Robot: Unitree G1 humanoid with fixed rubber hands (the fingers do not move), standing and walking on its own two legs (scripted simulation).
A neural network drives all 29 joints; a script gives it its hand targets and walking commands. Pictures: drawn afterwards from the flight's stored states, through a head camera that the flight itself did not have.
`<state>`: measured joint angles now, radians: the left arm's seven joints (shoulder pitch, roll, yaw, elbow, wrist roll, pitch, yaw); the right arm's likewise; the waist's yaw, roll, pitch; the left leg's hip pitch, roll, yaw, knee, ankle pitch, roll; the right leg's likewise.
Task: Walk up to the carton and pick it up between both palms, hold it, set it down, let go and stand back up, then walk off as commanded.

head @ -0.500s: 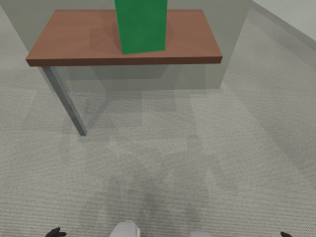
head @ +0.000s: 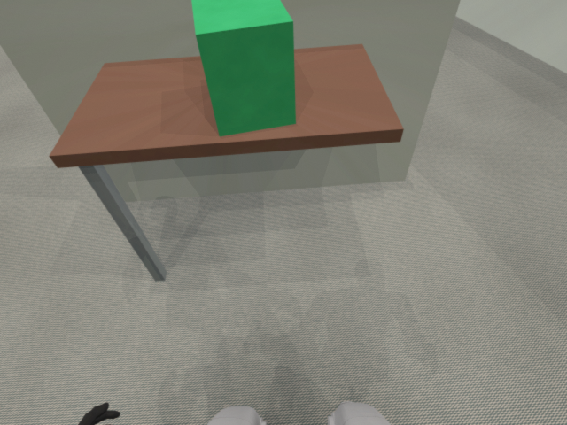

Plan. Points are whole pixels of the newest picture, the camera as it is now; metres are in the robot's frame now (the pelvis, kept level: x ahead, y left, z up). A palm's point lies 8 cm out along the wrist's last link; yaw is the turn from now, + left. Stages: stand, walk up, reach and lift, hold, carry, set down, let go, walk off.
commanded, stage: walk up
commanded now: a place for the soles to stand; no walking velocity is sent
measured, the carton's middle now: (245, 64) +0.88 +0.12 +0.07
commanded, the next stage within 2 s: none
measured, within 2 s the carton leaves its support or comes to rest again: neither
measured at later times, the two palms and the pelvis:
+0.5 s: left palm out of the picture +0.13 +0.38 -0.10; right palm out of the picture +0.09 -0.23 -0.08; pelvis +0.06 +0.09 +0.00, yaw +0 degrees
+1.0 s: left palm (73, 359) +0.22 +0.36 -0.08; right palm (479, 406) +0.16 -0.26 -0.10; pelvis +0.13 +0.06 +0.00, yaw -1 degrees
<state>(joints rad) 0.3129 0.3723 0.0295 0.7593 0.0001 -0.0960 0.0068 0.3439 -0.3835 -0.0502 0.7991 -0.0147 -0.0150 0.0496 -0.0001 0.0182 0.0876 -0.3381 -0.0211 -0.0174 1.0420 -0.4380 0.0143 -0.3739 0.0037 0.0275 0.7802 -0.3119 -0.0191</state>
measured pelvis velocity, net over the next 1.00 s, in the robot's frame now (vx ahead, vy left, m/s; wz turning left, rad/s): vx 0.13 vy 0.06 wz -0.02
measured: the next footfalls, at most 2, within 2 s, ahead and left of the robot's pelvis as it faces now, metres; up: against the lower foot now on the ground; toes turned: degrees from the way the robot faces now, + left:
left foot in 0.32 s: +0.15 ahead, +0.19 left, +0.00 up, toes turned +3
right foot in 0.74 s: +0.22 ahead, -0.06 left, +0.00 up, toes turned +0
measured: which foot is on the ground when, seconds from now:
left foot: up 0.00-0.30, down 0.32-0.78, up 0.80-1.00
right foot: down 0.00-0.34, up 0.36-0.72, down 0.74-1.00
